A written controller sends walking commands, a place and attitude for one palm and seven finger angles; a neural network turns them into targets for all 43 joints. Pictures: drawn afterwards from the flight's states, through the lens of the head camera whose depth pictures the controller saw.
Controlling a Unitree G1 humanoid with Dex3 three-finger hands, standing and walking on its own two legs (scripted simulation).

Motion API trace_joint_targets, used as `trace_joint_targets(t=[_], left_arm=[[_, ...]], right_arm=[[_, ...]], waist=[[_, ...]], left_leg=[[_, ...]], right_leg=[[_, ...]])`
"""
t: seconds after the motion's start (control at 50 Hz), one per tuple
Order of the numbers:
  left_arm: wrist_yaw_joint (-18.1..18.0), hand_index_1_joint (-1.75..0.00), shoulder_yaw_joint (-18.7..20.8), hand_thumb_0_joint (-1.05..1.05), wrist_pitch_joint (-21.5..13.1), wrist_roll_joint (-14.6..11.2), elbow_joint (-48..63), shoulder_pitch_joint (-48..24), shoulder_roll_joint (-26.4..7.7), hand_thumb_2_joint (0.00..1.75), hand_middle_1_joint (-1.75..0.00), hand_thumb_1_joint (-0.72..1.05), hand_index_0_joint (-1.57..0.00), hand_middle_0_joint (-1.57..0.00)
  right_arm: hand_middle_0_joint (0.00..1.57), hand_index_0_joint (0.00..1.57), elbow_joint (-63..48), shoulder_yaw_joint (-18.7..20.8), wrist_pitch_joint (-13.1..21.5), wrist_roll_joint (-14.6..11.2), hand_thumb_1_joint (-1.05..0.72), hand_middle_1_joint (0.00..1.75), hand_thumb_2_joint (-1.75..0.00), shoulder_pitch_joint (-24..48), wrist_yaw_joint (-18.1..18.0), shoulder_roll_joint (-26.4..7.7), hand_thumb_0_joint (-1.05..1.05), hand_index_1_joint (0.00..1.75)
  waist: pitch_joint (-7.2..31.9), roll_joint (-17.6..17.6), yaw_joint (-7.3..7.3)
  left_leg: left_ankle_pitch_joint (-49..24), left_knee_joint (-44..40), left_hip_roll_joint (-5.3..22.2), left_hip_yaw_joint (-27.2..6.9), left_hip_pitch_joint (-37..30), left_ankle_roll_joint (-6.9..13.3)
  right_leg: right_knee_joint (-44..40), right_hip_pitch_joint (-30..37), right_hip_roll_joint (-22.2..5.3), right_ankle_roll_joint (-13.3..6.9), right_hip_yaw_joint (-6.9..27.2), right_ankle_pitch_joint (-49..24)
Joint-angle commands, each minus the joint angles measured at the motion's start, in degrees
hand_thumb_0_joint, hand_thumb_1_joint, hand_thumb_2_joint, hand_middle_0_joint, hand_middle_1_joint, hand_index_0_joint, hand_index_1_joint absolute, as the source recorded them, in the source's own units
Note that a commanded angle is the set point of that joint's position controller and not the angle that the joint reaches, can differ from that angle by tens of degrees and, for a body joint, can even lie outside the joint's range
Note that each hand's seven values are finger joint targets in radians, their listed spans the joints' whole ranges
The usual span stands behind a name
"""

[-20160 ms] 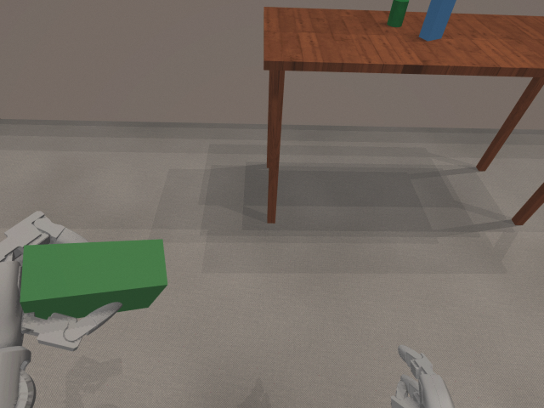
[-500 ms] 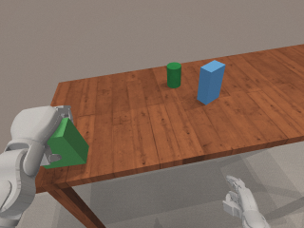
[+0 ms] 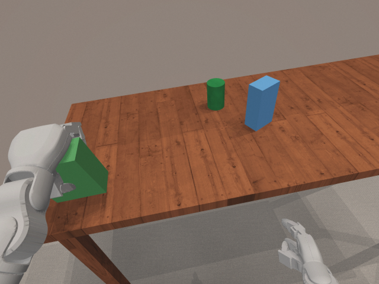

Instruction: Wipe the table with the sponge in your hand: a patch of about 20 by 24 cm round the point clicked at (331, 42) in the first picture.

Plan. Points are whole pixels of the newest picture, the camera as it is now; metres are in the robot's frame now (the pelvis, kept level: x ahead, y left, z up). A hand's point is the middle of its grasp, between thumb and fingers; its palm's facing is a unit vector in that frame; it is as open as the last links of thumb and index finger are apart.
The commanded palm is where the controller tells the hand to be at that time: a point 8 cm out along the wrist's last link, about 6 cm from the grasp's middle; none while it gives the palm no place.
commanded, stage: move the sponge above the wiping area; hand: left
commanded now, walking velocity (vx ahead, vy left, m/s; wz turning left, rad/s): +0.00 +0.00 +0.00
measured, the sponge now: (73, 177) +0.25 +0.30 +0.12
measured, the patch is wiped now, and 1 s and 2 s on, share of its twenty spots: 0.00 0.00 0.05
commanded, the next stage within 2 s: lower the sponge onto the table in 0.02 s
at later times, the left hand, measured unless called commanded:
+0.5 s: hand (66, 159) +0.25 +0.29 +0.17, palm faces +0.12 -0.04 -0.99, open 9.5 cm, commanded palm +0.21 +0.29 +0.24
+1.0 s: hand (69, 173) +0.24 +0.29 +0.15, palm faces +0.07 -0.06 -1.00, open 9.5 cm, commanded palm +0.20 +0.29 +0.22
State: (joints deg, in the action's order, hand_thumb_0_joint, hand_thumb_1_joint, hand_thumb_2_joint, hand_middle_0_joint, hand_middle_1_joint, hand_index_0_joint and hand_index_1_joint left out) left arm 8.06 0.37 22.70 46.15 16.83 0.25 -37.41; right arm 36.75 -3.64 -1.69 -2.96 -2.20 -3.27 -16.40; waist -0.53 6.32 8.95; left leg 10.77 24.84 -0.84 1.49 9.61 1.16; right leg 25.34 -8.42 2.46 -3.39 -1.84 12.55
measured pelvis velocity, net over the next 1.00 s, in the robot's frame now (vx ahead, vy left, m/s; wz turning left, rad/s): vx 0.01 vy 0.00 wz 0.00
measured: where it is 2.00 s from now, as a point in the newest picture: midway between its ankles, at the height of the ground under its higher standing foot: outside the picture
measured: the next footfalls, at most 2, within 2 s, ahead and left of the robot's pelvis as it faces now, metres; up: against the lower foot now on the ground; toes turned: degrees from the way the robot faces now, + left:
none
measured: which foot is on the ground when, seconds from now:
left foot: down 0.00-1.00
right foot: down 0.00-1.00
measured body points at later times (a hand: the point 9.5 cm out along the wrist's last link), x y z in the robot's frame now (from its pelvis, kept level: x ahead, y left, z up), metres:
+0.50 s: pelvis +0.00 +0.00 +0.00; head -0.02 -0.05 +0.45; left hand +0.24 +0.29 +0.23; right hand +0.26 -0.19 -0.07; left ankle +0.03 +0.11 -0.74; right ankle +0.02 -0.08 -0.74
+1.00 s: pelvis +0.01 +0.00 +0.00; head -0.01 -0.04 +0.45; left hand +0.23 +0.29 +0.20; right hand +0.26 -0.19 -0.08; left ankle +0.03 +0.11 -0.74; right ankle +0.02 -0.08 -0.74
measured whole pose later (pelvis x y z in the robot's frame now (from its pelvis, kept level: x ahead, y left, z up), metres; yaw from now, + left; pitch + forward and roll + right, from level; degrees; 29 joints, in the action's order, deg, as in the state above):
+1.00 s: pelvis +0.01 +0.00 +0.00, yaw +0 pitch -4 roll +0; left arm 8.0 0.3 20.3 47.1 16.2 4.9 -35.7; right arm 36.5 -3.8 -1.9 -2.3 -2.4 -2.9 -16.1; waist -0.4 6.1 8.1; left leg 11.4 25.2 -0.8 1.6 9.8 1.4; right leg 25.0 -8.4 2.6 -3.2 -1.5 12.7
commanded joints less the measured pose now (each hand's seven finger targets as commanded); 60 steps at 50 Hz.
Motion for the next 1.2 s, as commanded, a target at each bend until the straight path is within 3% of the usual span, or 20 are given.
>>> trace_joint_targets(t=[0.0,0.02,0.1,0.12,0.24,0.38,0.42,0.48,0.52,0.6,0.62,0.68,0.72,0.78,0.82,0.88,0.92,1.0,1.02,1.18], left_arm=[[-1.9,-1.60,7.4,0.00,0.3,2.1,10.1,-16.6,-12.3,1.30,-1.60,0.10,-1.20,-1.20],[-1.6,-1.60,7.7,0.00,0.4,2.3,12.0,-17.7,-12.6,1.30,-1.60,0.10,-1.20,-1.20],[-1.3,-1.60,8.4,0.00,0.7,3.1,10.0,-16.9,-13.8,1.30,-1.60,0.10,-1.20,-1.20],[-1.5,-1.60,10.0,0.00,1.0,3.1,10.6,-17.6,-15.3,1.30,-1.60,0.10,-1.20,-1.20],[-2.5,-1.60,9.8,0.00,1.3,2.6,10.7,-17.0,-13.9,1.30,-1.60,0.10,-1.20,-1.20],[-1.5,-1.60,9.4,0.00,2.2,2.4,6.3,-16.0,-14.3,1.30,-1.60,0.10,-1.20,-1.20],[-1.2,-1.60,10.3,0.00,2.0,2.6,8.2,-17.5,-15.8,1.30,-1.60,0.10,-1.20,-1.20],[-0.4,-1.60,8.9,0.00,1.4,2.8,7.2,-14.9,-14.5,1.30,-1.60,0.10,-1.20,-1.20],[-0.1,-1.60,10.1,0.00,0.1,2.4,10.5,-15.7,-15.4,1.30,-1.60,0.10,-1.20,-1.20],[-0.8,-1.60,11.0,0.00,-2.4,2.2,11.4,-11.4,-15.1,1.30,-1.60,0.10,-1.20,-1.20],[-1.3,-1.60,12.4,0.00,-2.7,2.1,12.0,-12.8,-16.3,1.30,-1.60,0.10,-1.20,-1.20],[-2.8,-1.60,12.3,0.00,-3.1,2.1,7.4,-12.5,-15.5,1.30,-1.60,0.10,-1.20,-1.20],[-3.6,-1.60,14.8,0.00,-2.8,1.9,9.1,-12.2,-17.7,1.30,-1.60,0.10,-1.20,-1.20],[-3.6,-1.60,11.2,0.00,-2.1,1.5,6.4,-10.1,-13.6,1.30,-1.60,0.10,-1.20,-1.20],[-3.0,-1.60,9.3,0.00,-2.1,1.9,9.2,-13.1,-12.4,1.30,-1.60,0.10,-1.20,-1.20],[-2.4,-1.60,7.5,0.00,-2.3,2.4,9.6,-9.6,-11.0,1.30,-1.60,0.10,-1.20,-1.20],[-2.7,-1.60,11.2,0.00,-2.7,2.9,10.6,-9.7,-14.6,1.30,-1.60,0.10,-1.20,-1.20],[-3.9,-1.60,13.0,0.00,-3.8,2.9,9.9,-8.1,-15.5,1.30,-1.60,0.10,-1.20,-1.20],[-4.3,-1.60,14.1,0.00,-3.7,2.7,10.9,-9.1,-16.4,1.30,-1.60,0.10,-1.20,-1.20],[-4.1,-1.60,9.1,0.00,-3.3,2.1,6.9,-6.3,-10.9,1.30,-1.60,0.10,-1.20,-1.20]], right_arm=[[0.20,0.20,-10.8,1.8,3.2,-0.4,-0.90,0.30,-0.90,14.5,-0.2,-4.3,0.00,0.30],[0.20,0.20,-11.7,1.3,3.9,-0.8,-0.90,0.30,-0.90,17.5,-0.2,-3.6,0.00,0.30],[0.20,0.20,-10.9,1.6,2.8,-0.2,-0.90,0.30,-0.90,14.2,-0.1,-4.4,0.00,0.30],[0.20,0.20,-11.5,1.2,3.3,-0.5,-0.90,0.30,-0.90,17.0,-0.1,-4.0,0.00,0.30],[0.20,0.20,-11.6,1.3,2.9,0.1,-0.90,0.30,-0.90,15.5,0.3,-4.0,0.00,0.30],[0.20,0.20,-10.9,1.6,2.2,-0.2,-0.90,0.30,-0.90,13.8,-0.1,-4.9,0.00,0.30],[0.20,0.20,-11.8,1.2,2.9,-0.7,-0.90,0.30,-0.90,16.7,-0.2,-4.4,0.00,0.30],[0.20,0.20,-11.3,1.5,2.4,-0.1,-0.90,0.30,-0.90,13.9,-0.1,-4.8,0.00,0.30],[0.20,0.20,-12.2,1.2,3.3,-0.5,-0.90,0.30,-0.90,16.1,0.0,-4.1,0.00,0.30],[0.20,0.20,-11.6,1.8,3.0,0.4,-0.90,0.30,-0.90,12.5,0.1,-4.3,0.00,0.30],[0.20,0.20,-12.0,1.5,3.6,0.0,-0.90,0.30,-0.90,15.1,0.1,-3.9,0.00,0.30],[0.20,0.20,-10.7,2.0,3.0,0.6,-0.90,0.30,-0.90,11.9,-0.1,-4.7,0.00,0.30],[0.20,0.20,-11.3,1.8,3.4,-0.1,-0.90,0.30,-0.90,14.8,0.0,-4.4,0.00,0.30],[0.20,0.20,-10.6,2.2,2.8,0.4,-0.90,0.30,-0.90,12.4,-0.1,-4.7,0.00,0.30],[0.20,0.20,-11.4,1.5,3.4,-0.5,-0.90,0.30,-0.90,15.6,0.0,-3.9,0.00,0.30],[0.20,0.20,-11.2,2.1,3.0,0.4,-0.90,0.30,-0.90,12.8,0.1,-4.6,0.00,0.30],[0.20,0.20,-11.6,1.9,3.6,0.1,-0.90,0.30,-0.90,14.7,0.0,-4.3,0.00,0.30],[0.20,0.20,-10.9,2.3,2.5,0.6,-0.90,0.30,-0.90,12.0,0.2,-4.7,0.00,0.30],[0.20,0.20,-11.3,1.8,3.0,0.2,-0.90,0.30,-0.90,14.8,0.3,-4.2,0.00,0.30],[0.20,0.20,-10.8,2.3,2.4,0.4,-0.90,0.30,-0.90,12.1,0.1,-4.9,0.00,0.30]], waist=[[10.8,-0.5,-0.29],[11.1,0.2,-0.40],[10.8,-1.9,-0.19],[10.5,-1.7,0.03],[13.0,-0.7,0.99],[9.6,-3.5,-0.36],[10.3,-2.3,-0.34],[11.3,-1.4,-0.22],[11.8,-0.6,-0.43],[11.9,-1.8,-0.08],[11.1,-1.9,-0.25],[10.2,-2.6,-0.16],[10.4,-1.4,0.22],[9.8,-1.7,-0.18],[9.7,-1.0,-1.11],[10.6,-0.9,-0.61],[10.5,-2.6,-0.39],[11.3,-1.8,0.07],[10.4,-0.4,0.14],[8.7,-1.1,-0.87]], left_leg=[[-5.7,-3.7,-0.8,-4.6,-3.3,0.4],[-4.9,-3.8,-0.8,-5.0,-3.7,0.4],[-5.5,-4.2,-0.7,-4.8,-2.5,0.4],[-4.3,-4.2,-0.6,-5.2,-2.4,0.4],[-7.1,-3.7,-0.8,-4.6,-2.4,0.4],[-5.0,-3.1,-0.8,-4.0,-1.5,0.5],[-4.7,-2.7,-0.9,-4.5,-2.0,0.5],[-6.8,-2.3,-1.1,-4.2,-2.0,0.8],[-6.6,-1.9,-0.9,-4.6,-3.0,0.8],[-8.2,-1.5,-0.9,-4.2,-3.5,0.9],[-7.2,-1.4,-0.7,-4.7,-3.5,0.7],[-6.7,-1.8,-0.5,-4.0,-2.5,0.6],[-6.9,-1.7,-0.9,-4.7,-2.7,0.4],[-7.1,-2.0,-0.7,-3.9,-2.5,0.5],[-6.2,-2.4,-0.7,-4.4,-3.2,0.5],[-7.4,-2.5,-0.8,-4.3,-3.3,0.8],[-6.7,-2.3,-0.6,-4.8,-3.4,0.7],[-8.0,-2.3,-0.6,-4.3,-3.0,0.7],[-7.3,-2.5,-0.7,-4.9,-3.1,0.5],[-6.7,-2.6,-0.5,-4.1,-2.5,0.6]], right_leg=[[-6.2,0.7,-2.1,-1.1,7.3,-1.4],[-6.0,0.5,-1.5,-1.8,9.1,-0.1],[-5.9,1.0,-1.9,-1.1,6.9,-1.2],[-5.9,0.7,-1.4,-1.9,9.3,0.5],[-4.9,2.8,-1.9,-1.8,7.1,-2.5],[-6.3,0.2,-2.1,-1.0,7.5,-0.9],[-6.1,0.1,-1.7,-1.6,10.0,0.2],[-5.5,1.3,-2.2,-1.0,7.4,-3.2],[-5.4,0.8,-1.8,-1.6,9.4,-2.5],[-5.6,1.1,-2.3,-1.0,7.7,-4.4],[-5.8,0.4,-1.7,-1.8,10.3,-2.7],[-6.3,0.3,-2.2,-1.1,7.6,-2.2],[-6.1,0.8,-1.6,-1.9,10.4,-2.0],[-6.4,0.6,-2.2,-1.1,7.3,-3.0],[-6.4,-0.1,-1.5,-1.5,9.1,-1.4],[-6.0,1.0,-1.9,-1.0,6.6,-3.6],[-5.9,0.7,-1.3,-1.8,9.3,-2.0],[-5.7,1.8,-1.8,-1.2,7.4,-3.7],[-5.9,1.4,-1.1,-2.0,9.4,-2.3],[-6.4,0.3,-1.7,-1.0,6.2,-2.7]])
